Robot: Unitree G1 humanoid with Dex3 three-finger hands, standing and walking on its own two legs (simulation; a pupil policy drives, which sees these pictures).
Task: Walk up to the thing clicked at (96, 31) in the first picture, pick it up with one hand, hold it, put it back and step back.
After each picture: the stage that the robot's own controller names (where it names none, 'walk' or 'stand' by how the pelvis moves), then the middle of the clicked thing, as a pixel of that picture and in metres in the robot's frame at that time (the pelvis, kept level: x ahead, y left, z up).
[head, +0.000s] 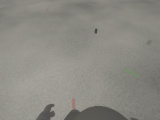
stand; (95, 31) +2.12 -0.03 -0.72
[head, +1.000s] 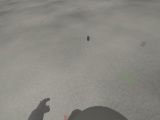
walk; (88, 38) +1.98 +0.25 -0.69
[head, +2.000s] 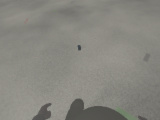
walk; (79, 47) +1.34 +0.39 -0.72
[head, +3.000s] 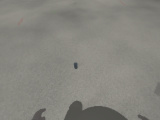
walk; (75, 65) +0.83 +0.33 -0.71
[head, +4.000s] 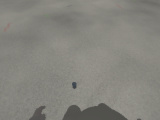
walk; (74, 85) +0.49 +0.20 -0.70
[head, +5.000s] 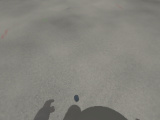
stand; (76, 98) +0.31 +0.17 -0.70
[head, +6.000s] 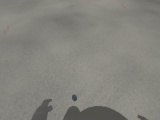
stand; (74, 97) +0.30 +0.19 -0.71
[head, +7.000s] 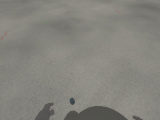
stand; (72, 101) +0.29 +0.22 -0.72
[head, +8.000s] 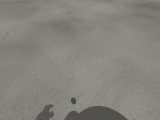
stand; (73, 100) +0.30 +0.21 -0.73
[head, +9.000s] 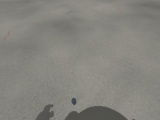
stand; (74, 101) +0.29 +0.20 -0.73
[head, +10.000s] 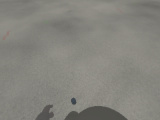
stand; (73, 101) +0.29 +0.20 -0.73
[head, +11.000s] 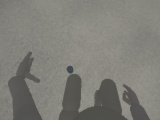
go down; (70, 69) +0.37 +0.20 -0.42
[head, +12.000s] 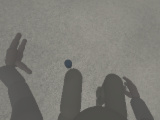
go down; (68, 64) +0.39 +0.21 -0.32
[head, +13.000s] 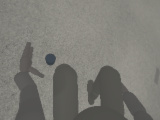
close in; (50, 59) +0.37 +0.24 -0.23
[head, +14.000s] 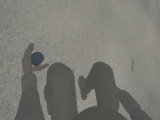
close; (36, 59) +0.37 +0.25 -0.22
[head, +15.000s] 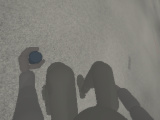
lift; (34, 58) +0.37 +0.25 -0.22
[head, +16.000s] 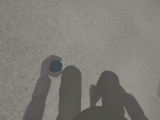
lift; (55, 67) +0.30 +0.25 -0.12
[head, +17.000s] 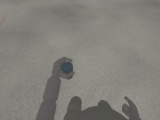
lift; (67, 71) +0.32 +0.17 +0.04
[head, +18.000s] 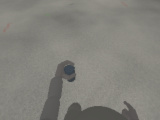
hold; (70, 73) +0.32 +0.16 +0.01
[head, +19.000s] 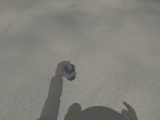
hold; (70, 72) +0.32 +0.17 +0.01
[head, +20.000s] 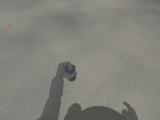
hold; (70, 73) +0.32 +0.16 +0.01
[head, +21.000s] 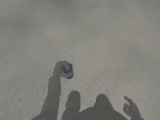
crouch; (68, 71) +0.34 +0.17 -0.05
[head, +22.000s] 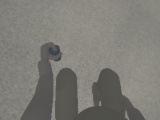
lower; (55, 53) +0.43 +0.23 -0.12
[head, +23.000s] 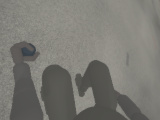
lower; (29, 53) +0.41 +0.26 -0.23
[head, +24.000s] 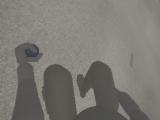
lower; (32, 53) +0.40 +0.26 -0.22
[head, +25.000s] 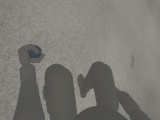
lower; (35, 54) +0.39 +0.25 -0.22
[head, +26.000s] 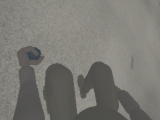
lower; (34, 56) +0.38 +0.26 -0.22
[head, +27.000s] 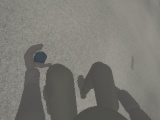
open; (39, 59) +0.37 +0.23 -0.23
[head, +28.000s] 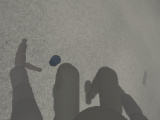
stand; (54, 61) +0.36 +0.21 -0.24
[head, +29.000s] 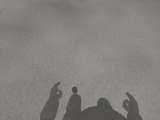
stand; (74, 90) +0.32 +0.16 -0.60
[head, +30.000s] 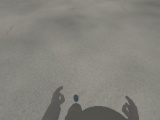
stand; (76, 98) +0.33 +0.16 -0.66
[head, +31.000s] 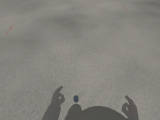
stand; (76, 98) +0.31 +0.16 -0.66
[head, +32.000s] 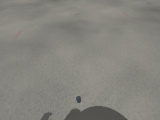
stand; (78, 99) +0.35 +0.15 -0.72
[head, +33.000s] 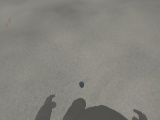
walk; (81, 84) +0.41 +0.14 -0.70
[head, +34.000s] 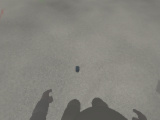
walk; (77, 69) +0.66 +0.17 -0.70
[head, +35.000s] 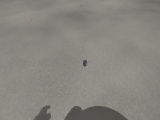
stand; (84, 63) +0.96 +0.16 -0.70
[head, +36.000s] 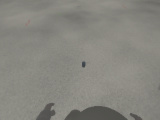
stand; (83, 64) +0.95 +0.17 -0.72
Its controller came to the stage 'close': yes
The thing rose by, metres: 0.71
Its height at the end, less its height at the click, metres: +0.00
